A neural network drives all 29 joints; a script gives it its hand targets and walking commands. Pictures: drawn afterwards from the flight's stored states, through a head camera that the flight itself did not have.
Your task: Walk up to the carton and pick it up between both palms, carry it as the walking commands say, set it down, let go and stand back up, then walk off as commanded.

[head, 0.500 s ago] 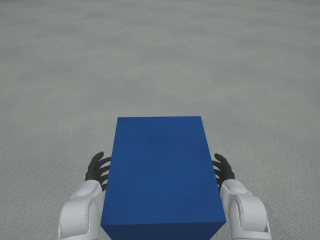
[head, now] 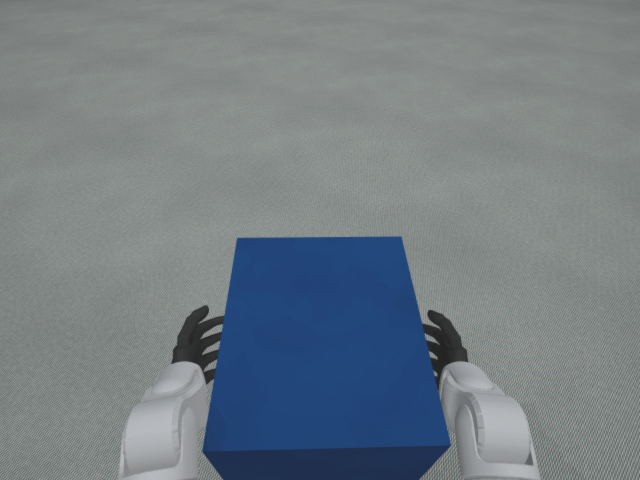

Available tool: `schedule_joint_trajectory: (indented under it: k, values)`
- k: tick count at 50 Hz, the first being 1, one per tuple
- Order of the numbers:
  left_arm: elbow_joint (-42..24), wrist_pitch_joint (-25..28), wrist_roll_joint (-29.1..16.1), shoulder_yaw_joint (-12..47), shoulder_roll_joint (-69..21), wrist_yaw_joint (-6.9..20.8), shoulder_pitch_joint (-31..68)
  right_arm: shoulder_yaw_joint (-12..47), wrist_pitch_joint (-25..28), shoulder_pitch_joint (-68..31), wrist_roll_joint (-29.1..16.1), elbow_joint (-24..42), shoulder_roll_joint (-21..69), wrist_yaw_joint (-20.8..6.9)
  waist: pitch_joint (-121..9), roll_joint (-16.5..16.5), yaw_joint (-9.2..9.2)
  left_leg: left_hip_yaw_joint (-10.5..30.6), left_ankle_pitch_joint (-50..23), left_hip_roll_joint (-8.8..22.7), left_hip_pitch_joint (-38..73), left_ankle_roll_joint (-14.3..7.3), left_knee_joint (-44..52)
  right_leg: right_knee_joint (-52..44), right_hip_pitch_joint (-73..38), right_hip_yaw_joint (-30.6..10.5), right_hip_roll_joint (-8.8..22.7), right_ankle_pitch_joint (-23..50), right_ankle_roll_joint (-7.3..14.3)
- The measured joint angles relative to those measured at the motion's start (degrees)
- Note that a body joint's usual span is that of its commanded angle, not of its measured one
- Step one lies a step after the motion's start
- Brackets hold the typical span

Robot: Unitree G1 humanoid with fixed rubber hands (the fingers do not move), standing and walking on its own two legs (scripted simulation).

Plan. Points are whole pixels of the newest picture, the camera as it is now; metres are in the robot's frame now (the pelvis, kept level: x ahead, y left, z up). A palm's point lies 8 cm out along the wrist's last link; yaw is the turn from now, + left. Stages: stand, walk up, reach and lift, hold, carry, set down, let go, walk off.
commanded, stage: carry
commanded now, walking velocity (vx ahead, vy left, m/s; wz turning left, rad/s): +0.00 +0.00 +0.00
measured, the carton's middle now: (320, 374) +0.29 +0.01 -0.02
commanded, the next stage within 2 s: hold in 0.82 s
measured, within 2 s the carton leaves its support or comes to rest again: neither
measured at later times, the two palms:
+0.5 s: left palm (188, 362) +0.28 +0.17 +0.04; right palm (439, 367) +0.27 -0.14 +0.03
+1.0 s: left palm (192, 372) +0.26 +0.16 +0.04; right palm (447, 383) +0.25 -0.15 +0.02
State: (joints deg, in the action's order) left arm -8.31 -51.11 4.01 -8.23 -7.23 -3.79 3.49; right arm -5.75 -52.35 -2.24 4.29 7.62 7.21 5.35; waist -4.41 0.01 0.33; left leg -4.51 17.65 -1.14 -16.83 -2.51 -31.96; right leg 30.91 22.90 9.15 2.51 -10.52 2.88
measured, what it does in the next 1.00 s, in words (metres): stands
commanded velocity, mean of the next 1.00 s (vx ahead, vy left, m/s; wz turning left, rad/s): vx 0.00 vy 0.00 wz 0.00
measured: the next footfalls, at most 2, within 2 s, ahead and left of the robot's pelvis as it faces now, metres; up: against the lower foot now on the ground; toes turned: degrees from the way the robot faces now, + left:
none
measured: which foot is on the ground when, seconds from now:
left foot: down 0.00-1.00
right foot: down 0.00-1.00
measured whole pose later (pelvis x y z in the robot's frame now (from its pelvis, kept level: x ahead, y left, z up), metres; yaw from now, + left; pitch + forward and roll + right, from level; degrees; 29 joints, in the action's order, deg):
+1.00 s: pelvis +0.00 +0.02 +0.01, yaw +3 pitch -3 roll +0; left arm 5.0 -41.4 7.4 -5.7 -6.9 -3.0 4.8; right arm -4.8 -43.5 -1.4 8.1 -2.6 3.3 1.7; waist 0.1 1.1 -3.4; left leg -1.8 14.2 -3.2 -7.2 -3.7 -24.5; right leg 23.2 12.2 0.9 0.2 -7.8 -0.4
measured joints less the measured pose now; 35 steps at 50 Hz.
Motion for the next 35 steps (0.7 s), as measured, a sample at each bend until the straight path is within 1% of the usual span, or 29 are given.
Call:
schedule_joint_trajectory:
  k: [4, 16, 26, 35]
  values:
    - [1.5, 0.7, 0.4, -0.2, 0.0, 0.1, 0.5, -0.4, 0.7, -0.5, 0.3, -1.6, 0.0, -0.3, 0.0, 0.1, 0.00, -0.1, 0.1, -0.1, 0.1, -0.1, 0.2, 0.0, 0.0, -0.2, 0.1, -0.1, -0.2]
    - [3.0, 2.5, 1.0, -0.3, 0.0, 0.7, 1.0, -0.7, 2.5, -0.8, 1.0, -2.8, 0.0, -0.9, 0.2, 0.2, -0.12, -0.5, 0.9, -0.2, 0.6, -0.5, -0.2, 0.4, -0.3, -0.6, 0.1, -0.7, -0.7]
    - [6.7, 4.5, 2.4, -0.8, 0.0, 1.5, 1.8, -1.3, 4.7, -1.5, 2.1, -6.6, 0.0, -1.8, 0.0, 0.2, -0.08, -0.7, 1.1, -0.4, 1.3, -0.8, -0.2, 0.5, -0.9, -0.8, 0.4, -0.9, -1.1]
    - [6.9, 5.2, 2.3, -0.8, 0.0, 1.6, 1.8, -1.2, 5.4, -1.4, 2.4, -6.6, 0.0, -2.0, 0.1, 0.4, 0.13, -0.9, 1.1, -0.6, 1.3, -1.1, -0.2, 0.5, -0.9, -1.0, 0.5, -0.7, -1.3]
